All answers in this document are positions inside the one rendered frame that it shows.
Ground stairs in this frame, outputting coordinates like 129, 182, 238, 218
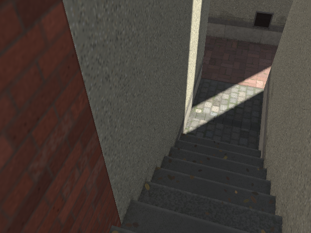
109, 133, 283, 233

